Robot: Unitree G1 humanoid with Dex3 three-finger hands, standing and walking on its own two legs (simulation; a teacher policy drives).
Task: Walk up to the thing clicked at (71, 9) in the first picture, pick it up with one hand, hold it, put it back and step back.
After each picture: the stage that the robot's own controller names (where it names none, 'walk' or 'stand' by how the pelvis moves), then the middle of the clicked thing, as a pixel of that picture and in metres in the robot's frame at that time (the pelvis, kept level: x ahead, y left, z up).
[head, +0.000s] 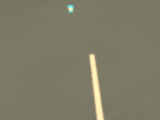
stand; (70, 7) +2.32 +0.15 -0.72
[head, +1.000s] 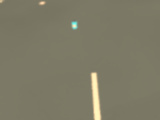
walk; (74, 24) +2.19 +0.26 -0.71
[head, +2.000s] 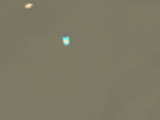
walk; (65, 39) +1.56 +0.33 -0.72
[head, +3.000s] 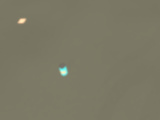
walk; (63, 69) +1.07 +0.30 -0.72
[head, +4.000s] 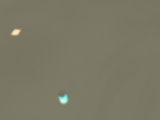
walk; (63, 97) +0.74 +0.26 -0.72
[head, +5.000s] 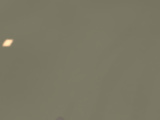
stand; out of the picture +0.48 +0.26 -0.72
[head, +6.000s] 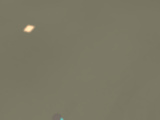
stand; out of the picture +0.48 +0.28 -0.71
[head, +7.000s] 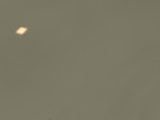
stand; out of the picture +0.47 +0.24 -0.70
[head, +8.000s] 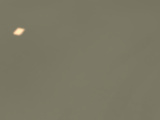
stand; out of the picture +0.42 +0.24 -0.70
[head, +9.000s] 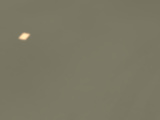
stand; out of the picture +0.41 +0.22 -0.72
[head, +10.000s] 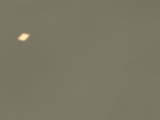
walk; out of the picture +0.38 +0.28 -0.71
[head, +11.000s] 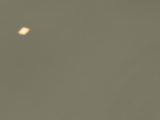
stand; out of the picture +0.41 +0.22 -0.71
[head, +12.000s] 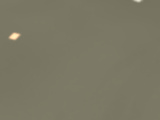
walk; out of the picture +0.45 +0.25 -0.72
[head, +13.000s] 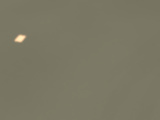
stand; out of the picture +0.31 +0.24 -0.69
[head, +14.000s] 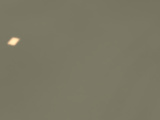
stand; out of the picture +0.28 +0.25 -0.72
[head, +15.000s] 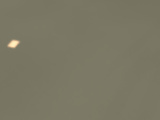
stand; out of the picture +0.27 +0.25 -0.73
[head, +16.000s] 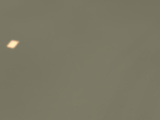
stand; out of the picture +0.26 +0.25 -0.73
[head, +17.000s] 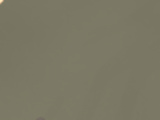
go down; out of the picture +0.30 +0.24 -0.60
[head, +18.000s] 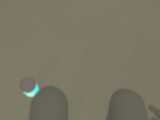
go down; (29, 87) +0.36 +0.25 -0.32
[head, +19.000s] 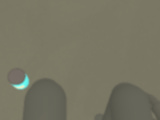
close in; (19, 79) +0.36 +0.26 -0.28
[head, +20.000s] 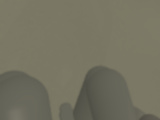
close in; out of the picture +0.34 +0.28 -0.21
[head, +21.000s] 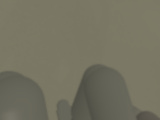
close; out of the picture +0.34 +0.30 -0.21
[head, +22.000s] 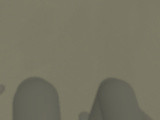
lift; out of the picture +0.30 +0.29 -0.12
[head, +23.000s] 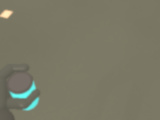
lift; (24, 91) +0.32 +0.19 +0.04
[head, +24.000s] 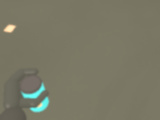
hold; (35, 94) +0.33 +0.17 +0.01
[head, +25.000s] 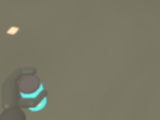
hold; (33, 93) +0.32 +0.18 +0.02
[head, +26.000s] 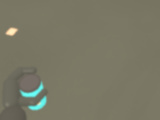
hold; (33, 92) +0.33 +0.18 +0.02
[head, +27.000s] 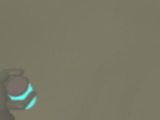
crouch; (21, 93) +0.33 +0.21 -0.04
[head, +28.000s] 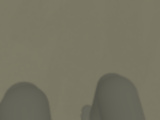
lower; out of the picture +0.39 +0.28 -0.14
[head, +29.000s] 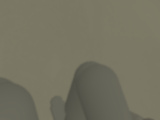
lower; out of the picture +0.37 +0.30 -0.22
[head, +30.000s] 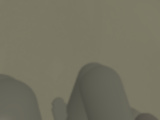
lower; out of the picture +0.36 +0.31 -0.21
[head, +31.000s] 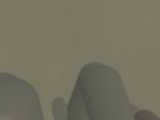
lower; out of the picture +0.36 +0.31 -0.21
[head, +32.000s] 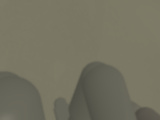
lower; out of the picture +0.35 +0.31 -0.21
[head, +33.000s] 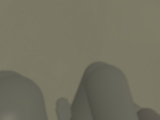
open; out of the picture +0.35 +0.30 -0.21
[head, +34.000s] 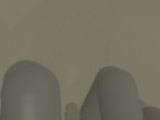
stand; out of the picture +0.36 +0.28 -0.21
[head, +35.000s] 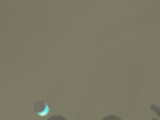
walk; (41, 108) +0.36 +0.24 -0.53
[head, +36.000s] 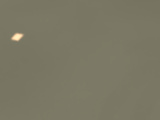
stand; out of the picture +0.32 +0.23 -0.66
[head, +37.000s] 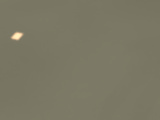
stand; out of the picture +0.32 +0.23 -0.66
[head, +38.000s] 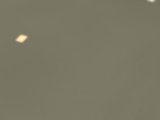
stand; out of the picture +0.33 +0.22 -0.71
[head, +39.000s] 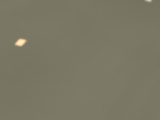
stand; out of the picture +0.33 +0.23 -0.72
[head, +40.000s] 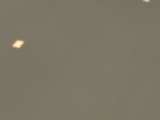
stand; out of the picture +0.30 +0.24 -0.73
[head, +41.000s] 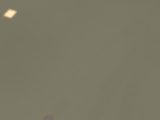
walk; out of the picture +0.38 +0.20 -0.70
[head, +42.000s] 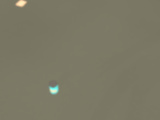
walk; (53, 87) +0.68 +0.21 -0.71
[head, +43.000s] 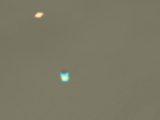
stand; (64, 75) +0.97 +0.25 -0.71
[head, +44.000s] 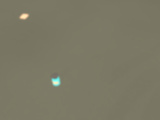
stand; (55, 79) +0.91 +0.25 -0.72
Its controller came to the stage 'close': yes
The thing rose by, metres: 0.72
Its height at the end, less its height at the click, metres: +0.00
